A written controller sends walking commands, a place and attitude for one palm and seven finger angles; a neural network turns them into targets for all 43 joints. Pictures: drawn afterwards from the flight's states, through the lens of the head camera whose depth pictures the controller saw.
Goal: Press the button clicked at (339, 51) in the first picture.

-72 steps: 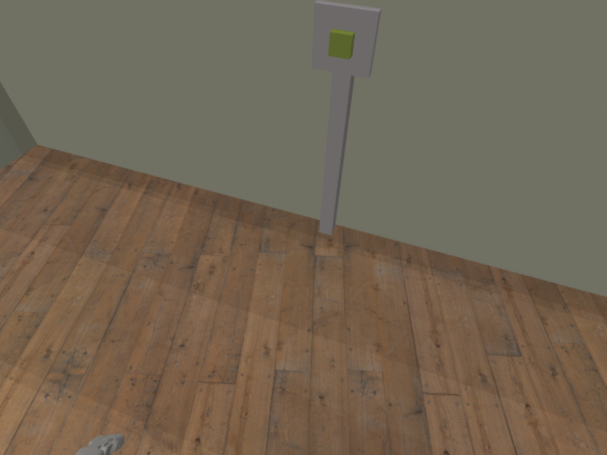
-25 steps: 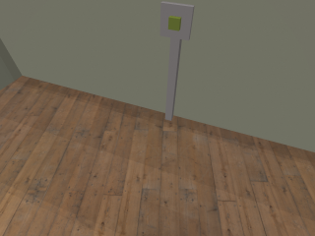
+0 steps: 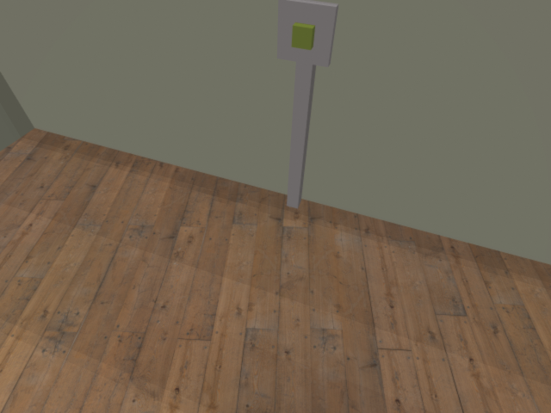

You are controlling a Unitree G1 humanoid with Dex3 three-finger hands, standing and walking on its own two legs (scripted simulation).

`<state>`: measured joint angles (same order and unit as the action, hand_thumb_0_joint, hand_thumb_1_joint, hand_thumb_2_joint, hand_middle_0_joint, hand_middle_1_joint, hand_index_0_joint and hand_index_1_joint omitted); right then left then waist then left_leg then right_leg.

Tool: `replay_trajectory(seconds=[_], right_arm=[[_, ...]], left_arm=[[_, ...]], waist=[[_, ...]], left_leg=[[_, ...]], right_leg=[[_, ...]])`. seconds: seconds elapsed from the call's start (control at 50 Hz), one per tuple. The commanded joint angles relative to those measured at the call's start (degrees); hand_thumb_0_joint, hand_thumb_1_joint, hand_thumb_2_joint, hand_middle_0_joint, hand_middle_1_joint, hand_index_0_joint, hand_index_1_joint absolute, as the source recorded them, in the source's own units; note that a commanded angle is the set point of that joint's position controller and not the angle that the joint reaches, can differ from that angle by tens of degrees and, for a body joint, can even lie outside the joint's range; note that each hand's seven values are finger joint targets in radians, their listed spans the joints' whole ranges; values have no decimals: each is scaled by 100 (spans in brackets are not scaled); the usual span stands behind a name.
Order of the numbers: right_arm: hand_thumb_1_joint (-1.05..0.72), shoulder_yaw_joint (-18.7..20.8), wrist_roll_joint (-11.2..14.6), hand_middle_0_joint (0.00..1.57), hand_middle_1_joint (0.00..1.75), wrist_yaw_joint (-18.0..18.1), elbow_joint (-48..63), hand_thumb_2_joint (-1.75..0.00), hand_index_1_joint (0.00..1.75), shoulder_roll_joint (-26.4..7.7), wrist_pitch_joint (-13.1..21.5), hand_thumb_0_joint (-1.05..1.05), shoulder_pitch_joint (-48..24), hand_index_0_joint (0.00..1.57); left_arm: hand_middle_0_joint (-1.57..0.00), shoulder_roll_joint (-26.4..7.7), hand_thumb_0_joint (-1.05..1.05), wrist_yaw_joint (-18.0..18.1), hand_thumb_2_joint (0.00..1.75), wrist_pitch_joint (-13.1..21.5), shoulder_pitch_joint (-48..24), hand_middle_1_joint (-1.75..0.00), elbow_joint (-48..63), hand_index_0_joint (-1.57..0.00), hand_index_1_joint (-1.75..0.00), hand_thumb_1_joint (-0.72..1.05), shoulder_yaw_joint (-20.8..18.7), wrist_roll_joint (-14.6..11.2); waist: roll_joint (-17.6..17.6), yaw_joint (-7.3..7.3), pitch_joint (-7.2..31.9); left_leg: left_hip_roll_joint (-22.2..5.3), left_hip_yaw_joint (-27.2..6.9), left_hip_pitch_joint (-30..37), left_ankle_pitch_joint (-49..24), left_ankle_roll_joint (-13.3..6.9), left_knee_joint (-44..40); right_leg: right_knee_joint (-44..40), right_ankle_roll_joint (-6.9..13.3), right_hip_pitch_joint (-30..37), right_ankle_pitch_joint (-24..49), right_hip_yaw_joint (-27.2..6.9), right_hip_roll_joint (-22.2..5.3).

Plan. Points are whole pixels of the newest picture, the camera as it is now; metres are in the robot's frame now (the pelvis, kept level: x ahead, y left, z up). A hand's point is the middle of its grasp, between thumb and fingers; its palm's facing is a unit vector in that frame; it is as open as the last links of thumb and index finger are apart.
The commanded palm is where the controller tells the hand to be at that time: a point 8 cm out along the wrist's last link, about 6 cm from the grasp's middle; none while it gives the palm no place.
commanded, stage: walk to a spot facing it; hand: left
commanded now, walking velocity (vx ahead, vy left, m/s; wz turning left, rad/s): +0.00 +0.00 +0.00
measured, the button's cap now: (303, 35) +1.15 -0.02 +0.07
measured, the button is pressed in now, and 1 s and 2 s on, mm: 0 0 0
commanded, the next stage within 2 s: turn to face it in 0.78 s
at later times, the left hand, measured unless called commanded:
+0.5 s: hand out of the picture +0.06 +0.21 -0.19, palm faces -0.03 -0.99 -0.15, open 7.4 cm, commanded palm none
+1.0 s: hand (207, 303) +0.36 +0.17 -0.18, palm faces +0.01 -0.98 -0.20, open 7.1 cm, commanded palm none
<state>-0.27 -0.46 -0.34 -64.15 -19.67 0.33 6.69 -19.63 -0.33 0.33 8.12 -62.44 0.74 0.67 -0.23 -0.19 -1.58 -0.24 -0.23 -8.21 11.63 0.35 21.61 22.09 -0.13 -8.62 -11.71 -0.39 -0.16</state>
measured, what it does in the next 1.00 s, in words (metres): walks ahead: right foot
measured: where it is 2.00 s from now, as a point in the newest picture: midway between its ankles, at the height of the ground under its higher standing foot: (281, 357)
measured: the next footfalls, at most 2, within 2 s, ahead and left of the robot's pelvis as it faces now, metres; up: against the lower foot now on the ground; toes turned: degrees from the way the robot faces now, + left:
right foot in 0.76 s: +0.34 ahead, -0.13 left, +0.00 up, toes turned -10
left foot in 1.12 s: +0.46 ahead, +0.10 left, +0.00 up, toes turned +6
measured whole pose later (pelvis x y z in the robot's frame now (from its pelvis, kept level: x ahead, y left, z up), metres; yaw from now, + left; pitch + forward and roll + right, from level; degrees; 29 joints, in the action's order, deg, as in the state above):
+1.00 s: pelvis +0.29 -0.02 -0.01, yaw +0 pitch -1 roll -2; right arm 2.7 -1.0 0.9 -61.1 -9.4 1.3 15.0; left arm -10.4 1.3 3.4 11.8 -59.6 -2.4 1.2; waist 0.8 1.7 -2.2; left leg -7.2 4.3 -29.8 18.3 0.6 59.6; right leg 28.8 2.2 -12.8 -14.8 10.4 -0.9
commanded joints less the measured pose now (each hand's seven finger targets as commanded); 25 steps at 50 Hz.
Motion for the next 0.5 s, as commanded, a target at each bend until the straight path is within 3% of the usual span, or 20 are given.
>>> replay_trajectory(seconds=[0.0, 0.08, 0.1, 0.12, 0.16, 0.2, 0.26, 0.3, 0.32, 0.34, 0.36, 0.38, 0.4, 0.42, 0.44, 0.48], right_arm=[[-90, 232, 3, 20, 30, 104, 376, -90, 30, -1163, 167, 0, -286, 20], [-90, 227, 2, 20, 30, 106, 379, -90, 30, -1165, 166, 0, -312, 20], [-90, 122, -19, 20, 30, 89, 281, -90, 30, -716, 120, 0, -125, 20], [-90, 49, -44, 20, 30, 70, 205, -90, 30, -388, 51, 0, 78, 20], [-90, 70, -88, 20, 30, 41, 205, -90, 30, -363, -12, 0, 219, 20], [-90, 96, -115, 20, 30, 22, 280, -90, 30, -341, -33, 0, 290, 20], [-90, 131, -107, 20, 30, 22, 377, -90, 30, -180, 19, 0, 506, 20], [-90, 149, -88, 20, 30, 29, 382, -90, 30, -73, 99, 0, 748, 20], [-90, 155, -73, 20, 30, 33, 346, -90, 30, -10, 144, 0, 955, 20], [-90, 183, -68, 20, 30, 40, 274, -90, 30, -33, 178, 0, 1202, 20], [-90, 241, -87, 20, 30, 61, 146, -90, 30, -198, 225, 0, 1612, 20], [-90, 348, -125, 20, 30, 90, -24, -90, 30, -514, 263, 0, 2181, 20], [-90, 368, -121, 20, 30, 147, -115, -90, 30, -468, 290, 0, 2589, 20], [-90, 315, -101, 20, 30, 188, -151, -90, 30, -294, 332, 0, 2659, 20], [-90, 279, -67, 20, 30, 213, -133, -90, 30, -84, 377, 0, 2673, 20], [-90, 265, -94, 20, 30, 244, -94, -90, 30, 45, 450, 0, 2491, 20]], left_arm=[[-20, -1171, 0, 96, 90, 125, -245, -30, 351, -20, -30, 90, -271, -1], [-20, -1175, 0, 99, 90, 128, -233, -30, 344, -20, -30, 90, -268, -4], [-20, -740, 0, 115, 90, 80, -34, -30, 239, -20, -30, 90, -184, -12], [-20, -448, 0, 122, 90, 11, 185, -30, 151, -20, -30, 90, -113, 0], [-20, -493, 0, 74, 90, -54, 405, -30, 123, -20, -30, 90, -145, 41], [-20, -596, 0, 23, 90, -80, 573, -30, 174, -20, -30, 90, -220, 65], [-20, -682, 0, 20, 90, -44, 823, -30, 243, -20, -30, 90, -336, 55], [-20, -610, 0, 20, 90, 17, 853, -30, 294, -20, -30, 90, -374, 26], [-20, -515, 0, 16, 90, 41, 799, -30, 330, -20, -30, 90, -385, 22], [-20, -383, 0, -2, 90, 49, 726, -30, 376, -20, -30, 90, -377, 14], [-20, -134, 0, -23, 90, 56, 630, -30, 440, -20, -30, 90, -349, 21], [-20, 162, 0, -36, 90, 93, 413, -30, 594, -20, -30, 90, -306, 38], [-20, 163, 0, -5, 90, 151, -77, -30, 829, -20, -30, 90, -292, 79], [-20, 132, 0, -3, 90, 191, -83, -30, 845, -20, -30, 90, -335, 90], [-20, 119, 0, -31, 90, 243, -140, -30, 818, -20, -30, 90, -344, 72], [-20, 357, 0, -87, 90, 243, -65, -30, 758, -20, -30, 90, -351, 57]], waist=[[11, 11, 336], [44, 5, 348], [5, 12, 488], [-46, -4, 375], [-201, -29, 0], [-445, -80, -451], [-777, -62, -604], [-679, 39, -574], [-518, 140, -494], [-145, 233, -540], [632, 390, -566], [1641, 562, -528], [1477, 702, -907], [1188, 614, -918], [654, 597, -846], [511, 417, -722]], left_leg=[[-655, -570, 80, -796, -185, -363], [-657, -557, 150, -879, -184, -356], [-647, -477, 165, -627, -122, -321], [-569, -406, 59, -24, -69, -244], [-420, -330, -346, 1258, -87, -118], [-259, -255, -902, 1920, -96, 150], [-129, 142, -1222, 1602, -94, 957], [-181, 223, -956, 1191, -124, 1022], [-228, 186, -668, 1093, -156, 763], [-329, -18, -268, 1170, -228, 419], [-816, -804, 273, 1265, -440, -146], [-1734, -2083, 818, 1380, -872, -888], [-2109, -2710, 1083, 694, -1183, -1209], [-2193, -2572, 1389, -382, -1314, -1035], [-2193, -2358, 1446, -1279, -1397, -840], [-1960, -1600, 1431, -1989, -1266, -766]], right_leg=[[-378, 180, 49, 708, -570, -681], [-389, 180, 68, 810, -565, -692], [-397, 114, 150, 503, -529, -680], [-399, 77, 51, -291, -543, -641], [-564, 164, -237, -1689, -771, -636], [-750, 305, -454, -2542, -1085, -718], [-990, 632, -446, -2940, -1561, -1118], [-832, 740, -571, -2506, -1474, -1181], [-543, 713, -677, -2145, -1242, -1056], [-88, 622, -1021, -1866, -866, -792], [906, 410, -1618, -1543, -333, -327], [2380, 165, -2438, -1483, 511, 135], [3241, 138, -3273, -1956, 255, 28], [3718, 141, -3665, -1731, -12, -235], [3929, 143, -3706, -1596, -32, -412], [3936, 84, -3522, -1400, 62, -563]])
